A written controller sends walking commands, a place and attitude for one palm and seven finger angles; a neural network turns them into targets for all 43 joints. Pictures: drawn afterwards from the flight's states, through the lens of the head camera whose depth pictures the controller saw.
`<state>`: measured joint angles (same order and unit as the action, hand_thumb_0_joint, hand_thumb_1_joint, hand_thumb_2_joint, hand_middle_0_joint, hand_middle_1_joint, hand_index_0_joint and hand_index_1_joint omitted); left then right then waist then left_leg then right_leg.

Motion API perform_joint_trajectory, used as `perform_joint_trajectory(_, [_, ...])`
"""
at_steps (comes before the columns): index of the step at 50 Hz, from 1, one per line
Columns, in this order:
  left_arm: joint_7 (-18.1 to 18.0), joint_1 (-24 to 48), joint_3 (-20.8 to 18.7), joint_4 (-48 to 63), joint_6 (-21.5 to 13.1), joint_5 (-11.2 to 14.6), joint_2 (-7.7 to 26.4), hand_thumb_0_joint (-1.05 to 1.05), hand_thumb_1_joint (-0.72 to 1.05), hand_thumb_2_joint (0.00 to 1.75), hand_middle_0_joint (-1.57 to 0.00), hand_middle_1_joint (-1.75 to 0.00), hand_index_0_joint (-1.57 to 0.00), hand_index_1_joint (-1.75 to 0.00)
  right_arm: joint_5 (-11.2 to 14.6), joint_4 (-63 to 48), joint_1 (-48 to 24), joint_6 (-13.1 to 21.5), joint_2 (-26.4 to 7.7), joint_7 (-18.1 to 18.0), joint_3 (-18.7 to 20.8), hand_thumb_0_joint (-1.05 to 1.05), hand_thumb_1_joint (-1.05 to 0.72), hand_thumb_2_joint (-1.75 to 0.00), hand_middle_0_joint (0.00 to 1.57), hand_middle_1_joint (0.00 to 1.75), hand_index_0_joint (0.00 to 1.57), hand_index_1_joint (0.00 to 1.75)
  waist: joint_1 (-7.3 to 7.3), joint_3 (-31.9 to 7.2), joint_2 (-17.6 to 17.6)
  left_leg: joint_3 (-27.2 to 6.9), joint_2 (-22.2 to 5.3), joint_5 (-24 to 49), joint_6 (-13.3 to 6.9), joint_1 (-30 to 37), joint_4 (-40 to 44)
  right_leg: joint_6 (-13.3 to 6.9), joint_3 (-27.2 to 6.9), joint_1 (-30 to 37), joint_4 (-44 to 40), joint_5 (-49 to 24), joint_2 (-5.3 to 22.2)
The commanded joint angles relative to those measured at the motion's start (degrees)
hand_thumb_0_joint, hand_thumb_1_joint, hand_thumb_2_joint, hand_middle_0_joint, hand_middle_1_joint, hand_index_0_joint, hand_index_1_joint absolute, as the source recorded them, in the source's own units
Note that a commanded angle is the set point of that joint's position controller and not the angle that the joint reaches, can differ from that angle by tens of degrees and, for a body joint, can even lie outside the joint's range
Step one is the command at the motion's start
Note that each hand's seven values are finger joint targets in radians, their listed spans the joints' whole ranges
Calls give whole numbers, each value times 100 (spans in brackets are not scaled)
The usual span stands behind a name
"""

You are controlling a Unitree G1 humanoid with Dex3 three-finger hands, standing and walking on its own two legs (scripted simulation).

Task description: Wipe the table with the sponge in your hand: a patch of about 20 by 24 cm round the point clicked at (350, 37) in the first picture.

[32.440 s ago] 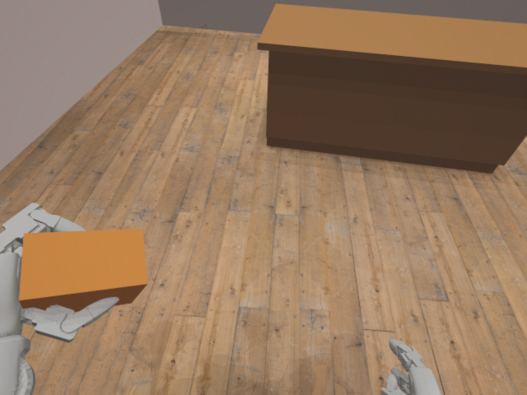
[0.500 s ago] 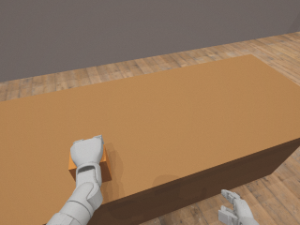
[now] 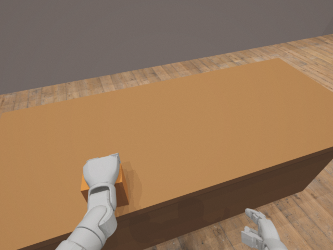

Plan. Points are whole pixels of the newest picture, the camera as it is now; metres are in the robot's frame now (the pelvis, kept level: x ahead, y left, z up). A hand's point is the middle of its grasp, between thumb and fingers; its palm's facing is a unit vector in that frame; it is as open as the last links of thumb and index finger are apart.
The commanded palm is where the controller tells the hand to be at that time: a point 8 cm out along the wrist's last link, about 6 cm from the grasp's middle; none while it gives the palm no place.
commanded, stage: slide across to the third lane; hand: left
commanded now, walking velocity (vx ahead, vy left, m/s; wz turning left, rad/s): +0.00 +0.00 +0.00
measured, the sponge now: (108, 191) +0.28 +0.21 -0.06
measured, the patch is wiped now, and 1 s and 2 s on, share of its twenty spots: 0.75 0.85 0.95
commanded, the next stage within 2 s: wipe forward along the third lane in 0.42 s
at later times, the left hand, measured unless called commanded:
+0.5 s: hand (130, 176) +0.31 +0.15 -0.01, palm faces -0.10 -0.06 -0.99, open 10.0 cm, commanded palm +0.29 +0.13 +0.04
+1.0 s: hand (131, 165) +0.35 +0.15 -0.02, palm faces -0.10 -0.04 -0.99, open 10.0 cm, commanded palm +0.33 +0.15 +0.02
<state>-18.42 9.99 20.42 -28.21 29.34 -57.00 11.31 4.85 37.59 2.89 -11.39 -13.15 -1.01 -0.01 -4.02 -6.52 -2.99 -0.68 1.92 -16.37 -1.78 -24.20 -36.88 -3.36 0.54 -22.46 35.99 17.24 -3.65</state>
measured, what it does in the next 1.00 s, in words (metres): stands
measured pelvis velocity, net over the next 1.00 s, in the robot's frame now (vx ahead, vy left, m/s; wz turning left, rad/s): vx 0.00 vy -0.03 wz -0.02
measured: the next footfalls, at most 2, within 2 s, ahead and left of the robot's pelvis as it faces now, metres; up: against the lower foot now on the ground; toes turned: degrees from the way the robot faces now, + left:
none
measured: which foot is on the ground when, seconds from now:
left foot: down 0.00-1.00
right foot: down 0.00-1.00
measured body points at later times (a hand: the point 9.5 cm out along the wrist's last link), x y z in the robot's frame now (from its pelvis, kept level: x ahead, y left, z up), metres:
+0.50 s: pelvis +0.00 -0.02 +0.00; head -0.01 -0.05 +0.45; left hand +0.31 +0.15 +0.04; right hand +0.20 -0.25 -0.10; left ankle +0.03 +0.10 -0.72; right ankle +0.01 -0.09 -0.72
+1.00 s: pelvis +0.00 -0.03 +0.00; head +0.01 -0.05 +0.45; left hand +0.35 +0.15 +0.04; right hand +0.17 -0.27 -0.12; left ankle +0.03 +0.10 -0.72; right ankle +0.01 -0.09 -0.72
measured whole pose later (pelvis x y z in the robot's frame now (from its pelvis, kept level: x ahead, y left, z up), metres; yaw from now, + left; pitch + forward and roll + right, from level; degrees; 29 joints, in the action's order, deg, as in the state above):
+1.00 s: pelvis +0.00 -0.03 +0.00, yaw -1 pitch +8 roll +1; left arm -22.8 25.9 15.8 -48.1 28.3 -55.8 7.5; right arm 4.2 41.3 4.5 -10.7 -13.4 -2.3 0.7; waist -0.9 -8.0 -2.1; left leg -0.5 -0.1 -15.3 0.3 -28.8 -36.0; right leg -5.4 0.3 -27.9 35.9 16.0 -5.7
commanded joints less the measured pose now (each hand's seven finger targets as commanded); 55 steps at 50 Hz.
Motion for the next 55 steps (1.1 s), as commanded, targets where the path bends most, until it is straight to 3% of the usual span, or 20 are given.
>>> perform_joint_trajectory(1, [-80,1512,146,823,-300,26,-86,0,10,130,-120,-160,-120,-160,-20,-938,-1096,327,-614,2,230,0,-90,-90,20,30,20,30,195,-989,507,-355,-17,455,-58,672,541,-192,-449,155,-715,-574,71])
perform_joint_trajectory(6, [-244,1835,-6,524,-295,24,-52,0,10,130,-120,-160,-120,-160,-28,-831,-1100,372,-615,-14,236,0,-90,-90,20,30,20,30,179,-883,818,-268,-15,315,-43,558,610,-149,-512,222,-842,-491,96])
perform_joint_trajectory(8, [-343,1884,-341,432,-250,23,214,0,10,130,-120,-160,-120,-160,-42,-790,-1153,390,-649,-14,256,0,-90,-90,20,30,20,30,61,-962,805,-254,3,340,-19,506,640,-165,-635,334,-896,-538,90])
perform_joint_trajectory(15, [-476,2319,1,80,-18,21,-170,0,10,130,-120,-160,-120,-160,-35,-709,-1141,413,-578,37,254,0,-90,-90,20,30,20,30,128,-1129,544,-99,26,423,-21,531,606,-136,-622,442,-913,-759,156])
perform_joint_trajectory(17, [-470,2173,34,-1,-1,73,-251,0,10,130,-120,-160,-120,-160,-45,-706,-1124,406,-585,57,268,0,-90,-90,20,30,20,30,118,-1218,652,-87,26,553,-19,513,582,-136,-656,572,-884,-1076,177])
perform_joint_trajectory(18, [-470,2081,-205,-20,10,98,-30,0,10,130,-120,-160,-120,-160,-54,-698,-1162,390,-617,52,287,0,-90,-90,20,30,20,30,60,-1251,723,-103,45,567,-16,469,585,-140,-753,659,-937,-1114,169])
perform_joint_trajectory(21, [-433,2289,231,-90,-1,119,-446,0,10,130,-120,-160,-120,-160,-34,-703,-1143,377,-573,67,279,0,-90,-90,20,30,20,30,209,-1131,834,-67,23,571,-35,485,558,-97,-685,558,-940,-1196,210])
perform_joint_trajectory(23, [-430,2364,61,-101,-25,125,-284,0,10,130,-120,-160,-120,-160,-43,-677,-1153,381,-607,67,296,0,-90,-90,20,30,20,30,169,-1195,828,-86,36,597,-36,489,565,-117,-764,604,-962,-1266,192])
perform_joint_trajectory(25, [-428,2496,251,-117,-38,162,-454,0,10,130,-120,-160,-120,-160,-34,-692,-1139,366,-575,60,278,0,-90,-90,20,30,20,30,235,-1182,871,-67,31,573,-41,485,558,-79,-676,582,-947,-1246,224])
perform_joint_trajectory(27, [-438,2636,175,-343,-44,146,-378,0,10,130,-120,-160,-120,-160,-33,-638,-1122,362,-580,40,266,0,-90,-90,20,30,20,30,273,-1014,899,-55,31,477,-38,410,562,-64,-725,497,-991,-1162,238])
perform_joint_trajectory(28, [-457,2689,-165,-449,-32,118,-53,0,10,130,-120,-160,-120,-160,-43,-582,-1118,344,-621,20,272,0,-90,-90,20,30,20,30,212,-976,860,-83,41,410,-20,359,603,-84,-777,468,-1036,-1006,216])
perform_joint_trajectory(31, [-509,2907,-16,-626,-41,71,-252,0,10,130,-120,-160,-120,-160,-57,-574,-1051,358,-573,-7,252,0,-90,-90,20,30,20,30,270,-1070,802,-16,42,417,-25,312,553,-55,-703,442,-948,-1099,246])
perform_joint_trajectory(33, [-553,2866,-459,-774,-50,27,161,0,10,130,-120,-160,-120,-160,-87,-522,-1023,338,-621,-32,264,0,-90,-90,20,30,20,30,182,-1217,821,-33,54,472,-7,221,531,-70,-818,560,-931,-1269,234])
perform_joint_trajectory(38, [-590,2802,-590,-979,0,-36,253,0,10,130,-120,-160,-120,-160,-111,-528,-914,293,-628,-52,267,0,-90,-90,20,30,20,30,193,-1423,752,9,68,618,9,25,426,-50,-905,717,-807,-1850,284])
perform_joint_trajectory(41, [-578,3002,-438,-1158,42,-42,155,0,10,130,-120,-160,-120,-160,-99,-522,-815,280,-622,-80,251,0,-90,-90,20,30,20,30,343,-1298,812,32,63,511,-7,-125,376,4,-896,622,-807,-1781,321])
perform_joint_trajectory(43, [-594,3015,-816,-1205,17,-36,500,0,10,130,-120,-160,-120,-160,-110,-484,-779,277,-663,-97,275,0,-90,-90,20,30,20,30,273,-1407,784,-4,54,535,-4,-167,355,-23,-960,627,-783,-1813,296])
perform_joint_trajectory(44, [-581,2978,-602,-1264,25,-16,298,0,10,130,-120,-160,-120,-160,-109,-515,-733,278,-638,-108,261,0,-90,-90,20,30,20,30,329,-1421,787,39,61,514,-18,-186,331,10,-894,643,-759,-1802,321])
perform_joint_trajectory(50, [-591,3466,-697,-1618,-88,-41,419,0,10,130,-120,-160,-120,-160,-99,-421,-501,309,-665,-158,272,0,-90,-90,20,30,20,30,464,-1416,823,28,22,328,-22,-418,227,40,-851,356,-699,-1494,316])
perform_joint_trajectory(53, [-634,3462,-925,-1890,-137,-8,573,0,10,130,-120,-160,-120,-160,-108,-365,-410,341,-694,-158,296,0,-90,-90,20,30,20,30,416,-1472,780,15,-1,301,-12,-516,185,20,-844,265,-661,-1415,291])
perform_joint_trajectory(55, [-662,3601,-765,-1957,-187,20,395,0,10,130,-120,-160,-120,-160,-104,-375,-309,355,-660,-148,300,0,-90,-90,20,30,20,30,473,-1536,709,44,-13,287,-22,-536,134,37,-743,198,-612,-1385,295])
